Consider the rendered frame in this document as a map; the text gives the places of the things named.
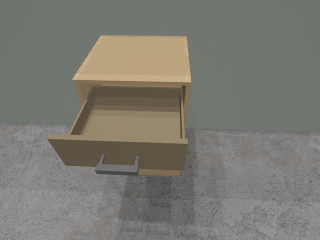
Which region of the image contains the cabinet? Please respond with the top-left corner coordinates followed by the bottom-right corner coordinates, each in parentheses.
top-left (72, 35), bottom-right (192, 177)

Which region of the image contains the handle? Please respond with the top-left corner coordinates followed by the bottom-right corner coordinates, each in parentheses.
top-left (95, 154), bottom-right (140, 176)

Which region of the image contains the drawer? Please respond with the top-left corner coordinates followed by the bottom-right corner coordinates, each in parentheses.
top-left (47, 85), bottom-right (188, 171)

